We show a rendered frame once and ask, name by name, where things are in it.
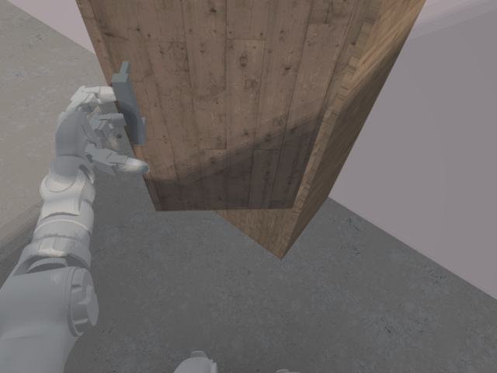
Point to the left robot upper arm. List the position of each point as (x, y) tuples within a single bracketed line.
[(42, 315)]

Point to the robot left forearm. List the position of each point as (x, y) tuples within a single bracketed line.
[(64, 229)]

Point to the left robot shin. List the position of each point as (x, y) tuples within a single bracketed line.
[(198, 354)]

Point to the left robot hand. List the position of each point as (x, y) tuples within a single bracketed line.
[(74, 133)]

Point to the handle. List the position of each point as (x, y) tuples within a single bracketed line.
[(128, 104)]

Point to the cupboard door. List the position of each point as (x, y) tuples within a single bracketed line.
[(234, 91)]

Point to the robot left thigh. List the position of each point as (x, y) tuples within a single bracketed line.
[(197, 365)]

